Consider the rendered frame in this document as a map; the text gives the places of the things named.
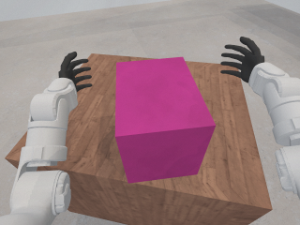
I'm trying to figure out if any carton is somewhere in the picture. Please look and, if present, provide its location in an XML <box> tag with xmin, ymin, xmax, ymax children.
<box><xmin>115</xmin><ymin>56</ymin><xmax>216</xmax><ymax>184</ymax></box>

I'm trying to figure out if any robot right upper arm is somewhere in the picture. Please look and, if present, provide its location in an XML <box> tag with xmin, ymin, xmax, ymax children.
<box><xmin>275</xmin><ymin>145</ymin><xmax>300</xmax><ymax>200</ymax></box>

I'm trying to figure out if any right robot hand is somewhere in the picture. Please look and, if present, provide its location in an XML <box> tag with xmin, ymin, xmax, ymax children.
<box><xmin>220</xmin><ymin>37</ymin><xmax>264</xmax><ymax>83</ymax></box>

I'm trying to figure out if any pedestal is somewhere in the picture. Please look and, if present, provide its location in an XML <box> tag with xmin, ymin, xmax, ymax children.
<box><xmin>5</xmin><ymin>53</ymin><xmax>273</xmax><ymax>225</ymax></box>

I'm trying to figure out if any robot left upper arm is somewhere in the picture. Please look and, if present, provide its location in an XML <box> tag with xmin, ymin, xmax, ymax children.
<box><xmin>0</xmin><ymin>170</ymin><xmax>71</xmax><ymax>225</ymax></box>

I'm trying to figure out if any right robot forearm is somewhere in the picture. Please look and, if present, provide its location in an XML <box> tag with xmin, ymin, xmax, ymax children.
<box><xmin>248</xmin><ymin>62</ymin><xmax>300</xmax><ymax>146</ymax></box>

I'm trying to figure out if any left robot forearm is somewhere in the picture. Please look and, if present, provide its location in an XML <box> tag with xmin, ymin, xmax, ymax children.
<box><xmin>9</xmin><ymin>78</ymin><xmax>79</xmax><ymax>212</ymax></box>

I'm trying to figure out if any left robot hand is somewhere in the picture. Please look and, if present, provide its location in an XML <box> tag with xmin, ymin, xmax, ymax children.
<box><xmin>58</xmin><ymin>52</ymin><xmax>93</xmax><ymax>92</ymax></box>

